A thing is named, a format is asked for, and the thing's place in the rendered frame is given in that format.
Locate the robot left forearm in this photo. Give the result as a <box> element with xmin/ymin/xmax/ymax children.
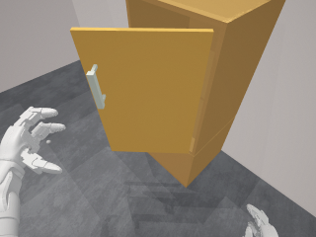
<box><xmin>0</xmin><ymin>160</ymin><xmax>26</xmax><ymax>237</ymax></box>

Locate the cupboard door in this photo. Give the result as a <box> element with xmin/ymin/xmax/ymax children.
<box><xmin>70</xmin><ymin>27</ymin><xmax>214</xmax><ymax>154</ymax></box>

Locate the handle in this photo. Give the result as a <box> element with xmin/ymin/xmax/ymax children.
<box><xmin>86</xmin><ymin>64</ymin><xmax>106</xmax><ymax>110</ymax></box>

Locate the robot right hand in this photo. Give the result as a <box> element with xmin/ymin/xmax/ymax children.
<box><xmin>243</xmin><ymin>203</ymin><xmax>278</xmax><ymax>237</ymax></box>

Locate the robot left hand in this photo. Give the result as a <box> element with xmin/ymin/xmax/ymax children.
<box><xmin>0</xmin><ymin>107</ymin><xmax>66</xmax><ymax>175</ymax></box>

